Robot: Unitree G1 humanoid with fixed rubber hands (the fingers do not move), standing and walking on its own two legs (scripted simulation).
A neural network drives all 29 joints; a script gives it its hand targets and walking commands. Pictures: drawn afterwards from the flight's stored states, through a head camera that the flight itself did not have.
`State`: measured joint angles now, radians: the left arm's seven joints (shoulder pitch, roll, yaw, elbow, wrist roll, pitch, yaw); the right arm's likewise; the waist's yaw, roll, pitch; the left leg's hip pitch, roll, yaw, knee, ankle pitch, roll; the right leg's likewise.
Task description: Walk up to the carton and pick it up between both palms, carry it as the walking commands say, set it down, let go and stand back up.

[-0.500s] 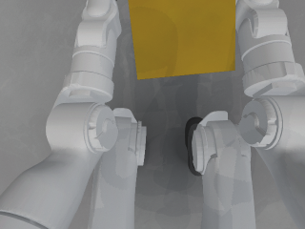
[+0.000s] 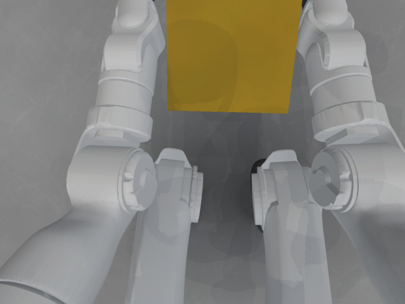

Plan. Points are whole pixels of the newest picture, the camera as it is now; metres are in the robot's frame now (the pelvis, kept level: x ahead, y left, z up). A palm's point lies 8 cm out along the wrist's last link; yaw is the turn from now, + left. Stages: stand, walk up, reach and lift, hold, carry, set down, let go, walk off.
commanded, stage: reach and lift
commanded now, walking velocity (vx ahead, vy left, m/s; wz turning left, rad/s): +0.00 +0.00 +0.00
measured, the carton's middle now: (220, 40) +0.50 +0.00 -0.22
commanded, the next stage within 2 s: none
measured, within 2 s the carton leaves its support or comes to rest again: neither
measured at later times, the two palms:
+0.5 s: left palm out of the picture +0.54 +0.12 -0.08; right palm out of the picture +0.55 -0.13 -0.08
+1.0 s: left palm out of the picture +0.52 +0.12 +0.00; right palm out of the picture +0.53 -0.13 -0.01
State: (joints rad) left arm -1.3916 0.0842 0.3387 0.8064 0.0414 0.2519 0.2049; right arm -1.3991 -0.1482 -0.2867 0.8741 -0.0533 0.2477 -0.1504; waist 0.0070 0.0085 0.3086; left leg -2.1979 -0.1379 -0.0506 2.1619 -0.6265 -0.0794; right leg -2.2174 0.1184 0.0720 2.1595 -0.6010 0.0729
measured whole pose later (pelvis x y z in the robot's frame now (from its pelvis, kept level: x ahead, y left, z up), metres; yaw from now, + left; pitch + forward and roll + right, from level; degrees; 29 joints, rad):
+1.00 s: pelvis +0.00 +0.00 +0.09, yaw +0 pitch +41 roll +1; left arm -1.22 -0.04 0.49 0.70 0.20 0.31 0.14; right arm -1.24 -0.02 -0.41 0.75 -0.20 0.33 -0.12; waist 0.01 0.01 0.08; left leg -1.99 -0.15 -0.09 1.85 -0.57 -0.08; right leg -2.01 0.14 0.09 1.85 -0.54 0.06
